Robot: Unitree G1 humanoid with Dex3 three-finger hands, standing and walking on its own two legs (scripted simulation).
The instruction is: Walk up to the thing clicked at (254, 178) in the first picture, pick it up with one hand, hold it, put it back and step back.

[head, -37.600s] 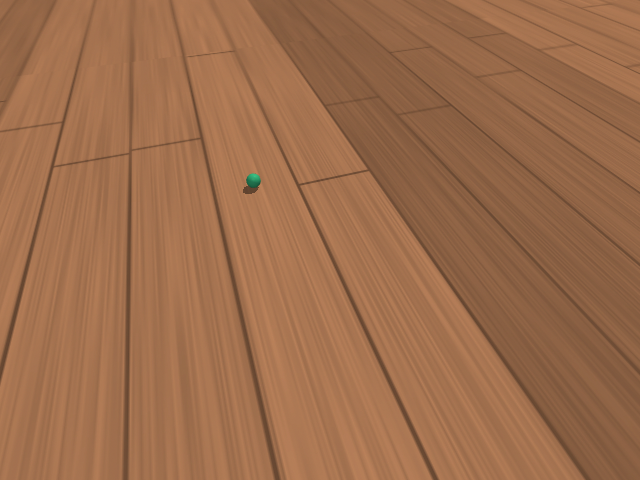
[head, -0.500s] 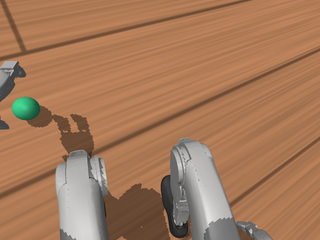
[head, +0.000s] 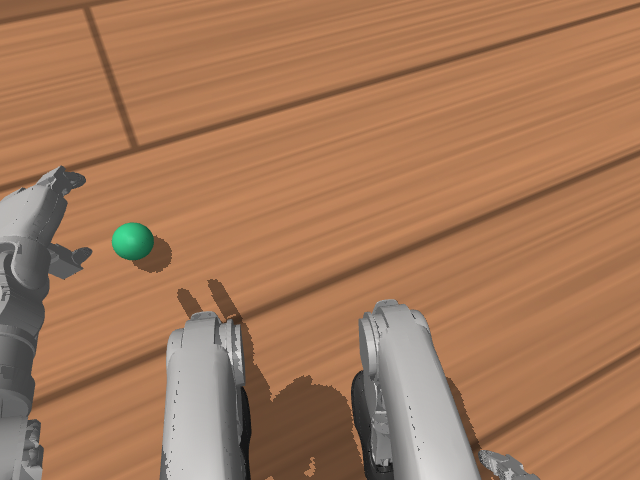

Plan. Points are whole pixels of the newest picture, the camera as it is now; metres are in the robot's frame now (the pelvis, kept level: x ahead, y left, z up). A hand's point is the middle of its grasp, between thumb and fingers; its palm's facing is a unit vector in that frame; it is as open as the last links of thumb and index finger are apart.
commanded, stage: home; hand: left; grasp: from above
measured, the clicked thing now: (133, 241) +0.48 +0.33 -0.37
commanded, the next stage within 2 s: none
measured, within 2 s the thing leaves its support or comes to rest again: neither
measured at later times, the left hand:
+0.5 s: hand out of the picture +0.26 +0.24 +0.10, palm faces +0.05 -0.93 -0.37, open 7.4 cm
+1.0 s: hand out of the picture +0.22 +0.20 +0.27, palm faces +0.19 -0.96 -0.20, open 7.4 cm
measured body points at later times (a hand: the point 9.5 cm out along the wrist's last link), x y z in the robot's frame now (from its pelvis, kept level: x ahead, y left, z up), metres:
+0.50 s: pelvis +0.02 +0.00 +0.19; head +0.13 +0.04 +0.63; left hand +0.26 +0.29 +0.12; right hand +0.25 -0.22 +0.11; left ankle +0.08 +0.13 -0.37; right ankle +0.09 -0.14 -0.37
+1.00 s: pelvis +0.08 +0.00 +0.31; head +0.08 +0.01 +0.76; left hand +0.20 +0.25 +0.29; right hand +0.25 -0.23 +0.25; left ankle +0.08 +0.13 -0.37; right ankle +0.09 -0.14 -0.37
